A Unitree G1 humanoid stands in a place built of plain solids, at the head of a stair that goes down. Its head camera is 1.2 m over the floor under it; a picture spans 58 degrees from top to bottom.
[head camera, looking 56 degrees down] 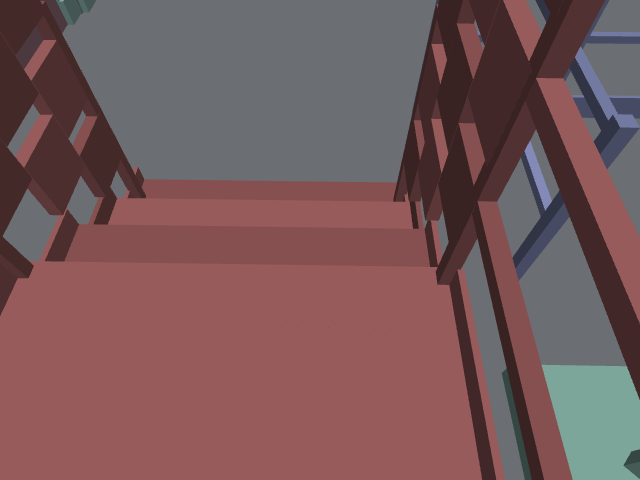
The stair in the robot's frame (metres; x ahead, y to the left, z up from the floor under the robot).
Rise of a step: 0.18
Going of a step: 0.28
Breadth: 1.40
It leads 1 degrees to the right of straight ahead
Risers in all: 4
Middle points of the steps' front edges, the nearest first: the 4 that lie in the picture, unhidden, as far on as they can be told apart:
0.72 0.27 0.00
1.00 0.27 -0.18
1.28 0.26 -0.36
1.56 0.26 -0.54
